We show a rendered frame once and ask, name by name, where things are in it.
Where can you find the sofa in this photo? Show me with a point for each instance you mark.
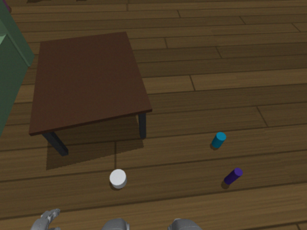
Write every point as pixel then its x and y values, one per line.
pixel 15 58

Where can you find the coffee table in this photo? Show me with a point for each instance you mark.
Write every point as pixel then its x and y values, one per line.
pixel 86 80

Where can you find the left robot hand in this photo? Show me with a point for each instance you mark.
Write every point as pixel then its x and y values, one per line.
pixel 46 218

